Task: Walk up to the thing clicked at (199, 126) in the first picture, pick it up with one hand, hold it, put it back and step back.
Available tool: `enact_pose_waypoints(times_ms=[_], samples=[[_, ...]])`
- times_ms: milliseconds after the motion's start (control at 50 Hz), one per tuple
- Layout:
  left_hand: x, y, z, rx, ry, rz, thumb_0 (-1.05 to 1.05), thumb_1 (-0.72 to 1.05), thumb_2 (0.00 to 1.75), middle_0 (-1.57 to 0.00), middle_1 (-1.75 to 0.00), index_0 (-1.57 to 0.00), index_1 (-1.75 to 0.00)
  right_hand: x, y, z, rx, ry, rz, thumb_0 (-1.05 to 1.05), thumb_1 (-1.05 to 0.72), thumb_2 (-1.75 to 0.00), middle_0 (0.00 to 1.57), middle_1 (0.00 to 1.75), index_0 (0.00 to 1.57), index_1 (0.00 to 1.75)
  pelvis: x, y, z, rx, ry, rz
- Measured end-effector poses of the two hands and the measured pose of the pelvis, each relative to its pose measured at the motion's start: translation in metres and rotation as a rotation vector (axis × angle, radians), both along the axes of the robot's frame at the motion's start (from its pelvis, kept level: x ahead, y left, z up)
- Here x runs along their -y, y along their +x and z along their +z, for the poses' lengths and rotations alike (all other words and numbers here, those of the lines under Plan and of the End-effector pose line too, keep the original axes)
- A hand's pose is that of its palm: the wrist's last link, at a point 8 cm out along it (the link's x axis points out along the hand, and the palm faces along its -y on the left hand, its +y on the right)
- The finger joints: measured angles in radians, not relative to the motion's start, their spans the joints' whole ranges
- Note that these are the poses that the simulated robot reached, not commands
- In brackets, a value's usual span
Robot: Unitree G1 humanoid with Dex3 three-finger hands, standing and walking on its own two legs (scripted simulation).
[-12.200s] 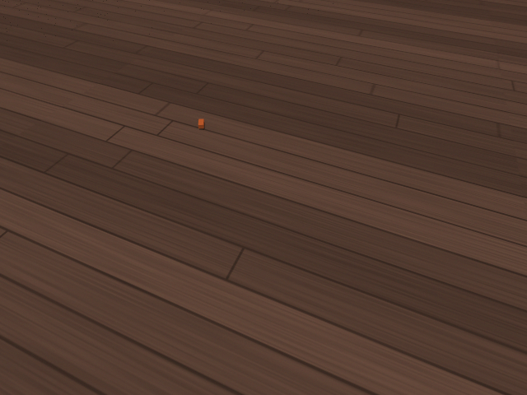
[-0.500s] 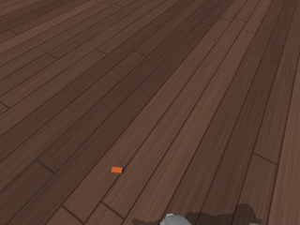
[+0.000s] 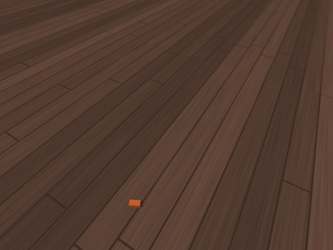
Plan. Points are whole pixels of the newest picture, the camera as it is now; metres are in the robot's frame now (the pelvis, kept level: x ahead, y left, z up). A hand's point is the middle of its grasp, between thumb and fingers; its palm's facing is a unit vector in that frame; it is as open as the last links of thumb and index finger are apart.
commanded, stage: walk up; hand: left
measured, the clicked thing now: (134, 203) +0.56 +0.16 -0.75
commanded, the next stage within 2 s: stand in 1.30 s
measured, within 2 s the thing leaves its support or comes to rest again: neither
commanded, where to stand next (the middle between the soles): +0.17 -0.01 m, yaw -3 degrees
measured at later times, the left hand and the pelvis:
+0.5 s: hand out of the picture +0.14 +0.26 -0.15, palm faces -0.02 -0.94 -0.35, open 7.4 cm; pelvis +0.04 +0.00 +0.00, yaw +0 degrees
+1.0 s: hand out of the picture +0.11 +0.26 -0.16, palm faces -0.02 -0.94 -0.33, open 7.4 cm; pelvis +0.02 +0.01 +0.01, yaw -2 degrees
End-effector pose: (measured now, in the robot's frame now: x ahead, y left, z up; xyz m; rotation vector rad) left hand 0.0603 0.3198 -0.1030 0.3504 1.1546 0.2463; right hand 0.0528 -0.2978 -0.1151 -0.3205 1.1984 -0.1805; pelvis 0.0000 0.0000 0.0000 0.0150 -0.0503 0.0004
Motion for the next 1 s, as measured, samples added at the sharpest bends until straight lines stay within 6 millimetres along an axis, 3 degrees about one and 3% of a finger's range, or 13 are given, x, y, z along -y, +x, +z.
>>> enact_pose_waypoints(times_ms=[200,300,540,660,740,840,1000], samples=[[0.011,0.014,-0.008,-0.024,-0.046,-0.012,0.01,0.90,0.90,-0.20,-0.30,-0.20,-0.30,0.016,0.002,0.005,-0.014,-0.051,-0.024,0.01,-0.91,-0.89,0.21,0.30,0.20,0.30,-0.003,0.012,0.000,-0.004,-0.018,-0.005],[0.013,0.034,-0.011,-0.041,-0.059,-0.022,0.01,0.90,0.90,-0.20,-0.30,-0.20,-0.30,0.014,0.007,0.008,-0.027,-0.057,-0.026,0.01,-0.91,-0.89,0.20,0.30,0.20,0.30,-0.004,0.024,0.001,-0.019,-0.004,-0.012],[0.020,0.082,-0.007,0.015,-0.040,-0.044,0.01,0.90,0.90,-0.20,-0.30,-0.20,-0.30,0.018,0.049,0.002,0.021,-0.057,-0.026,0.01,-0.91,-0.89,0.21,0.30,0.20,0.30,0.001,0.039,-0.003,-0.025,-0.002,-0.007],[0.023,0.096,-0.005,0.050,-0.027,-0.059,0.01,0.90,0.90,-0.20,-0.30,-0.20,-0.30,0.021,0.057,-0.001,0.045,-0.042,-0.033,0.01,-0.91,-0.89,0.21,0.30,0.20,0.30,0.008,0.041,-0.005,-0.014,-0.010,-0.019],[0.027,0.091,-0.003,0.066,-0.032,-0.059,0.00,0.90,0.90,-0.20,-0.30,-0.20,-0.30,0.022,0.059,0.001,0.033,-0.049,-0.025,0.01,-0.91,-0.89,0.21,0.30,0.20,0.30,0.008,0.037,-0.003,0.000,-0.008,-0.007],[0.020,0.068,-0.009,0.003,-0.047,-0.055,0.00,0.90,0.90,-0.20,-0.30,-0.20,-0.30,0.013,0.060,0.006,0.044,-0.053,-0.014,0.01,-0.91,-0.89,0.20,0.30,0.20,0.30,-0.004,0.032,-0.001,0.006,-0.015,-0.012],[0.012,0.044,-0.016,-0.059,-0.071,-0.006,0.01,0.90,0.90,-0.20,-0.30,-0.20,-0.30,-0.003,0.043,0.012,0.000,-0.037,-0.033,0.01,-0.91,-0.89,0.21,0.30,0.20,0.30,-0.006,0.024,0.006,0.023,-0.017,-0.038]])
